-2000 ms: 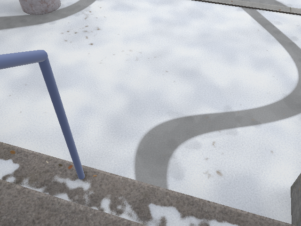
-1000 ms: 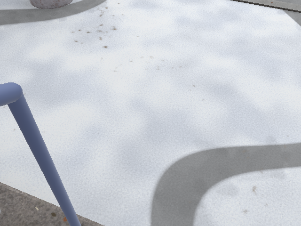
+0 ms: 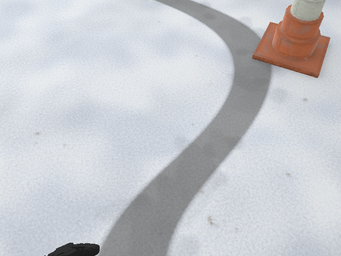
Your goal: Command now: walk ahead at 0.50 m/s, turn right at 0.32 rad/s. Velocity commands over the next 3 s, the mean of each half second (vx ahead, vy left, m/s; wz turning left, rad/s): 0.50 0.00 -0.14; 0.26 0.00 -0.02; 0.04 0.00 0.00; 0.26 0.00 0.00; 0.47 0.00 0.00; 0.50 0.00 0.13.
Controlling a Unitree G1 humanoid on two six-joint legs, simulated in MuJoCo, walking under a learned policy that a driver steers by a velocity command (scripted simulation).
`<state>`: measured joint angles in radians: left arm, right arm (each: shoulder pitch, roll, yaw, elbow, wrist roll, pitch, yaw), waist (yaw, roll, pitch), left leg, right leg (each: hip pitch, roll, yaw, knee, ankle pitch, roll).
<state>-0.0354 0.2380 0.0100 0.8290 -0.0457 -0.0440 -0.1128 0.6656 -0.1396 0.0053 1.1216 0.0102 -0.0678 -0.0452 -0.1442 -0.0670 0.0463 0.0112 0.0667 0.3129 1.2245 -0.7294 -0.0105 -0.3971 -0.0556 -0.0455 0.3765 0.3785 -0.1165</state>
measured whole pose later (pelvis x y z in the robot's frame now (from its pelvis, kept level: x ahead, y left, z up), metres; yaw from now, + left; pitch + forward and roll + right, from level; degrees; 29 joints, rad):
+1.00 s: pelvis +0.46 +0.06 -0.04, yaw -2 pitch +3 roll +0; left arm 0.04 0.17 0.03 0.97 0.02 -0.04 0.01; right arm 0.15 -0.22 -0.07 1.01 0.01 -0.02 -0.04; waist -0.02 0.03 0.02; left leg -0.40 0.03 -0.03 0.91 -0.53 -0.03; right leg -0.41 0.03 -0.03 0.42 -0.07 -0.05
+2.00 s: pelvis +0.63 +0.04 -0.02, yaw -3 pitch +1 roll +0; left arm 0.38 0.18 0.03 1.13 0.00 -0.10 -0.01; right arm 0.13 -0.26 -0.09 0.98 0.03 -0.09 0.00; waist 0.05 0.03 0.00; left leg -0.57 0.08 0.01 1.03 -0.20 0.05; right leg -0.06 0.03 -0.05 0.30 -0.25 -0.06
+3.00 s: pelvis +1.19 +0.02 -0.03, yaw +2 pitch +2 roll +0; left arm 0.14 0.23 0.06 0.94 0.01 -0.11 -0.02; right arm 0.29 -0.27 -0.07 0.99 0.04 -0.08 -0.01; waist -0.01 0.04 0.03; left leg -0.46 0.06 -0.04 1.19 -0.35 0.05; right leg -0.32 0.00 -0.12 0.44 -0.16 -0.05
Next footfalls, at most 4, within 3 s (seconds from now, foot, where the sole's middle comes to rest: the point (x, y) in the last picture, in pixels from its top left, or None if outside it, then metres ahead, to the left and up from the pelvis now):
0.36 left None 0.38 0.17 -0.81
0.84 right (167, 230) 0.58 -0.05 -0.81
1.12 left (103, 253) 0.53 0.21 -0.81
2.28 left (109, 156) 0.98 0.18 -0.81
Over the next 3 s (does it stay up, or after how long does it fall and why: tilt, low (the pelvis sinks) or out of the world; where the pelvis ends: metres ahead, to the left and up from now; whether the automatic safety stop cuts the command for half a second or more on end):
stays up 1.19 0.02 -0.03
